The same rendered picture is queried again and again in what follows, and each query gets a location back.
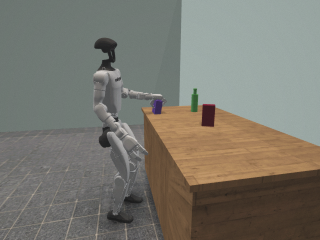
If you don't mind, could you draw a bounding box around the right robot forearm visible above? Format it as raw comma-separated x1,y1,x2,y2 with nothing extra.
94,104,128,140

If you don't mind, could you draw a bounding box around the humanoid robot torso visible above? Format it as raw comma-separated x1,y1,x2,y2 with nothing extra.
96,67,122,132

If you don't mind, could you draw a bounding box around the left robot forearm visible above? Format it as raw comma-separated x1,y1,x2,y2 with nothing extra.
128,89,153,101

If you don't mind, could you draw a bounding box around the sponge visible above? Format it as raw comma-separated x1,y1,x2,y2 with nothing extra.
152,99,163,115

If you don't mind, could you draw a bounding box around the robot right hand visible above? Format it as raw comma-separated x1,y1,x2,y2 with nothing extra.
121,135,149,162

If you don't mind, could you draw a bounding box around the left robot upper arm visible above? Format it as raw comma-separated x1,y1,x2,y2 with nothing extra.
115,68,129,99

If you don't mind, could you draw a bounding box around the table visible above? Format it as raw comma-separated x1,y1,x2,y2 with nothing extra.
141,105,320,240

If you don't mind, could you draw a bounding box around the robot left shin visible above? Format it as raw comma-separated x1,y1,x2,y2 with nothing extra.
126,164,140,197

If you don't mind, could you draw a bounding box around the right robot upper arm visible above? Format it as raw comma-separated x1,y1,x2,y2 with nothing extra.
93,71,109,112

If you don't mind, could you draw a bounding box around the robot left hand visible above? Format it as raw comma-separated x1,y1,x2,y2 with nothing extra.
149,94,167,109

